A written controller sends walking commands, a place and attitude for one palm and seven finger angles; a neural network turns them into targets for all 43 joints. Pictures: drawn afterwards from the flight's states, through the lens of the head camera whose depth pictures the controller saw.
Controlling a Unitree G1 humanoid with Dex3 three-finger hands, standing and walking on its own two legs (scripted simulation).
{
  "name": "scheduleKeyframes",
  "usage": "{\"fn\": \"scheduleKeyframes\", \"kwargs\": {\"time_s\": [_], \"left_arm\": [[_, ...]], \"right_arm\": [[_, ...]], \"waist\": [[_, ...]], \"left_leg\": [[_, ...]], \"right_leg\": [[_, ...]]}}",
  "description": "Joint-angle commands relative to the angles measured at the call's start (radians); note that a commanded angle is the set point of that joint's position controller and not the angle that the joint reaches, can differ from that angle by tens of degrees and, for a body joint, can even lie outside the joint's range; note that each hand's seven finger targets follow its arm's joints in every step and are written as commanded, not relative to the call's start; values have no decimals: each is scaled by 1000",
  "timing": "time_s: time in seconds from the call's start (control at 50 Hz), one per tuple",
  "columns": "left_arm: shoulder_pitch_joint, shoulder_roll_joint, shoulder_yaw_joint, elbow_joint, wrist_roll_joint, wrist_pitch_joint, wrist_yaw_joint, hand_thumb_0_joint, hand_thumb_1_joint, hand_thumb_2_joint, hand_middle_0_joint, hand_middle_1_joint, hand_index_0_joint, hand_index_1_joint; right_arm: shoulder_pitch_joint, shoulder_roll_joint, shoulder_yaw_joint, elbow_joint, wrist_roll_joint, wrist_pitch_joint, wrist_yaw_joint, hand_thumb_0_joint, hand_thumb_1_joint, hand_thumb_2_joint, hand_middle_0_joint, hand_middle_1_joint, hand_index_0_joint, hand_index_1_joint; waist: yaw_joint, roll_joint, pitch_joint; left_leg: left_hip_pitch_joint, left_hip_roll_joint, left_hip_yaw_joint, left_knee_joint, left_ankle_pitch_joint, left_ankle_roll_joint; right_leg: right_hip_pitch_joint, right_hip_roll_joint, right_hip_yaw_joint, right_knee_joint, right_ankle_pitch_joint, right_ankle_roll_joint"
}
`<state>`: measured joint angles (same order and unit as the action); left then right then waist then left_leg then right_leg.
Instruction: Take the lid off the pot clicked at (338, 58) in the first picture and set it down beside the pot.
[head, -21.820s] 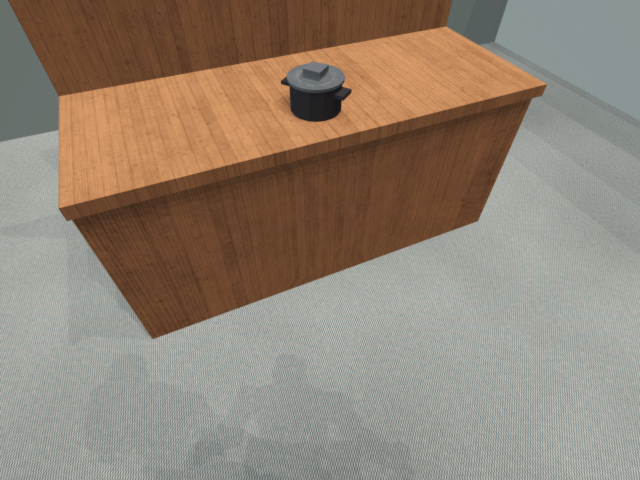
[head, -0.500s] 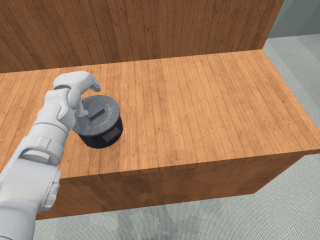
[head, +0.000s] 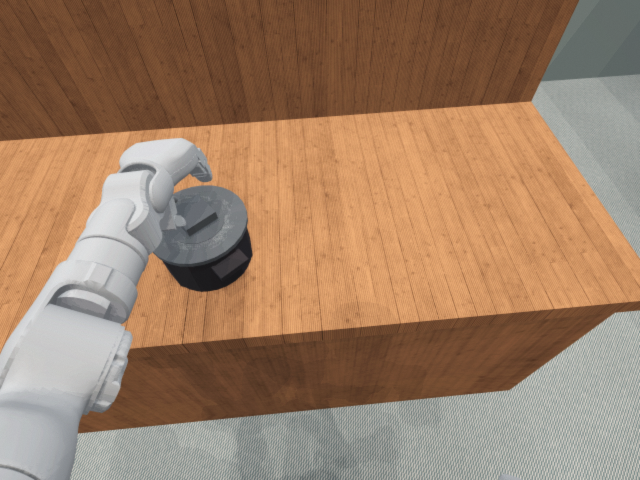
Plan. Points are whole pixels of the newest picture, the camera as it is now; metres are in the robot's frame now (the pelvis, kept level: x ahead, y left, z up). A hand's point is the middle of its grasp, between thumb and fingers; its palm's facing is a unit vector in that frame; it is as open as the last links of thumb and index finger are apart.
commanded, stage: lower the open fingers around the knob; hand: left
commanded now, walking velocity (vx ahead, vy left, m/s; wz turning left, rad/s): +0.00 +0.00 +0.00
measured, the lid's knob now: (193, 214) +0.50 +0.19 +0.01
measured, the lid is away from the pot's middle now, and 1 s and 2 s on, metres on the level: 0.00 0.00 0.00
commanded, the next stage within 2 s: close the fingers and squeeze the knob in 0.80 s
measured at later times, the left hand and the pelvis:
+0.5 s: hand (178, 216) +0.46 +0.19 +0.05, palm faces -0.38 -0.07 -0.92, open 10.4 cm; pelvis +0.00 +0.00 +0.00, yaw -1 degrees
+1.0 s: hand (184, 221) +0.46 +0.19 +0.04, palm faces -0.38 -0.06 -0.92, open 10.4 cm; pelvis +0.00 +0.00 +0.00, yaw -1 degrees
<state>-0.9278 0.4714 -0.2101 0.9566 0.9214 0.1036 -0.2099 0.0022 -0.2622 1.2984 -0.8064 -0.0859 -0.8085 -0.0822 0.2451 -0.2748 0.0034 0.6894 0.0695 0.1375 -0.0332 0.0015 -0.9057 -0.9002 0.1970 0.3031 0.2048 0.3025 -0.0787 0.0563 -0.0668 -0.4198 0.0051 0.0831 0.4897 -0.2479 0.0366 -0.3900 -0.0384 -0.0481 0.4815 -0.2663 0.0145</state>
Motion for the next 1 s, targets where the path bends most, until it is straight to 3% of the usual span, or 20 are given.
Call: {"fn": "scheduleKeyframes", "kwargs": {"time_s": [0.0,0.02,0.06,0.12,0.16,0.22,0.26,0.4,0.46,0.5,0.56,0.58,0.68,0.74,0.82,0.88,0.9,0.92,0.96,0.98], "left_arm": [[-433,244,99,-158,7,-10,43,0,-269,1304,-801,-81,-801,-81],[-431,213,75,-160,4,-7,46,0,-269,1304,-801,-81,-801,-81],[-411,247,110,-143,9,-9,54,0,-269,1304,-801,-81,-801,-81],[-478,224,78,-181,12,-4,66,0,-269,1304,-801,-81,-801,-81],[-457,297,142,-179,11,-16,73,0,-269,1304,-801,-81,-801,-81],[-442,246,87,-109,21,-5,77,0,-269,1304,-801,-81,-801,-81],[-451,280,123,-130,18,-17,78,0,-269,1304,-801,-81,-801,-81],[-442,238,91,-139,17,-47,74,0,-269,1304,-801,-81,-801,-81],[-397,230,89,-58,21,-46,82,0,-269,1304,-801,-81,-801,-81],[-459,238,85,-124,30,-48,94,0,-269,1304,-801,-81,-801,-81],[-399,274,140,-125,27,-60,109,0,-269,1304,-801,-81,-801,-81],[-397,249,116,-118,30,-57,114,0,-269,1304,-801,-81,-801,-81],[-419,273,135,-145,27,-43,141,0,-269,1304,-801,-81,-801,-81],[-397,254,119,-103,35,-28,143,0,-269,1304,-801,-81,-801,-81],[-409,203,75,-73,30,-17,132,0,-269,1304,-801,-81,-801,-81],[-424,226,89,-73,24,-21,124,0,-269,1304,-801,-81,-801,-81],[-463,258,108,-116,31,-28,125,0,-97,938,-474,-730,-474,-730],[-462,233,94,-133,30,-32,124,0,-89,941,-474,-749,-474,-749],[-409,237,115,-110,31,-43,124,0,-73,947,-475,-784,-475,-784],[-379,213,90,-51,30,-34,123,0,-65,950,-476,-800,-476,-800]], "right_arm": [[28,-142,-48,-92,-3,-29,-10,0,-900,-900,200,300,200,300],[25,-139,-48,-92,-4,-27,-9,0,-900,-900,200,300,200,300],[25,-142,-49,-91,-3,-29,-10,0,-900,-900,200,300,200,300],[34,-141,-54,-82,-4,-28,-12,0,-900,-900,200,300,200,300],[38,-147,-51,-85,-6,-33,-20,0,-900,-900,200,300,200,300],[49,-147,-50,-73,-1,-32,-24,0,-900,-900,200,300,200,300],[55,-150,-54,-73,-5,-40,-28,0,-900,-900,200,300,200,300],[82,-150,-64,-58,-9,-37,-27,0,-900,-900,200,300,200,300],[81,-157,-62,-52,-5,-34,-28,0,-900,-900,200,300,200,300],[87,-153,-66,-50,-7,-30,-26,0,-900,-900,200,300,200,300],[93,-152,-70,-55,-13,-32,-21,0,-900,-900,200,300,200,300],[95,-151,-71,-53,-15,-30,-19,0,-900,-900,200,300,200,300],[91,-151,-73,-51,-15,-28,-16,0,-900,-900,200,300,200,300],[92,-151,-71,-44,-9,-28,-18,0,-900,-900,200,300,200,300],[89,-150,-69,-40,-6,-28,-16,0,-900,-900,200,300,200,300],[93,-154,-67,-42,-8,-33,-22,0,-900,-900,200,300,200,300],[97,-155,-67,-41,-8,-33,-25,0,-900,-900,200,300,200,300],[94,-148,-70,-46,-9,-36,-25,0,-900,-900,200,300,200,300],[95,-146,-71,-49,-11,-39,-26,0,-900,-900,200,300,200,300],[96,-149,-67,-44,-9,-34,-24,0,-900,-900,200,300,200,300]], "waist": [[-2,-55,-409],[-4,-37,-391],[1,-71,-391],[-15,-41,-393],[-2,-46,-415],[-22,-42,-358],[-17,-55,-395],[-31,-14,-423],[-36,-55,-357],[-34,6,-416],[-17,0,-461],[-23,3,-461],[-22,6,-454],[-29,-28,-428],[-40,-11,-377],[-40,-20,-390],[-38,-16,-431],[-38,5,-445],[-29,-30,-456],[-35,-36,-397]], "left_leg": [[295,-9,-70,3,412,33],[288,-7,-63,2,413,33],[268,-9,-62,4,408,35],[282,-5,-58,-1,367,36],[266,-11,-56,-1,372,39],[239,-9,-49,-4,322,36],[247,-11,-51,6,351,41],[288,-5,-49,30,412,39],[227,-7,-41,32,367,37],[272,-3,-48,35,397,34],[288,0,-55,54,479,34],[294,1,-54,54,481,32],[281,3,-51,49,454,35],[267,0,-52,46,422,34],[253,2,-51,42,376,32],[242,-1,-46,37,350,35],[262,0,-53,37,364,35],[281,-1,-50,42,389,36],[278,-1,-54,48,426,37],[248,1,-50,46,399,34]], "right_leg": [[85,48,4,-17,382,-41],[80,47,2,-17,386,-42],[92,48,9,-20,393,-42],[73,48,7,-24,364,-41],[108,47,16,-24,387,-43],[67,49,10,-27,350,-41],[83,50,17,-23,375,-43],[44,54,13,-11,400,-42],[13,56,13,-10,374,-44],[13,56,12,0,376,-46],[35,56,14,11,420,-47],[26,58,10,15,421,-44],[40,56,13,9,421,-43],[21,60,6,9,397,-42],[-15,59,3,4,349,-44],[3,58,9,3,347,-43],[13,58,12,7,359,-44],[16,57,12,8,374,-45],[24,60,12,9,393,-45],[4,60,6,11,374,-44]]}}
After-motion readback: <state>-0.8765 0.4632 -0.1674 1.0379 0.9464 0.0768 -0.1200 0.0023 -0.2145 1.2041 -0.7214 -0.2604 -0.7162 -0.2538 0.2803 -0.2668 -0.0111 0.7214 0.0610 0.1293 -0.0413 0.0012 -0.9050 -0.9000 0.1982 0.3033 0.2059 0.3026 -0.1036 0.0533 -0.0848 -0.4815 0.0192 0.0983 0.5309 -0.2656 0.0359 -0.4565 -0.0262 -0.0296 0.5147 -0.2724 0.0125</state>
